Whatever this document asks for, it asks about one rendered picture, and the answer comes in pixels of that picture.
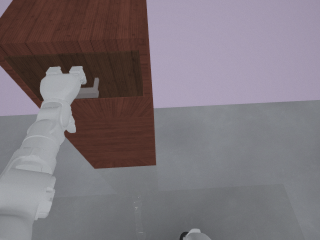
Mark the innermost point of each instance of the drawer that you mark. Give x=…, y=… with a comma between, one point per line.
x=119, y=72

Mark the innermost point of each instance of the robot right shin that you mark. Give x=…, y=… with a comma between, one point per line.
x=194, y=230

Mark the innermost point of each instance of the left robot forearm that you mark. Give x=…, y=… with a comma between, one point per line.
x=42, y=143

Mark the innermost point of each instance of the robot left upper arm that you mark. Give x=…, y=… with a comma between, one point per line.
x=25, y=196

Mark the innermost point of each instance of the cabinet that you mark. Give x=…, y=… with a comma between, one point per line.
x=110, y=132

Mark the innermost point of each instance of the handle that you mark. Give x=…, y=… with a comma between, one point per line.
x=89, y=92

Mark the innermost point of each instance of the robot left hand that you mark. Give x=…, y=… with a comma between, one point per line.
x=63, y=86

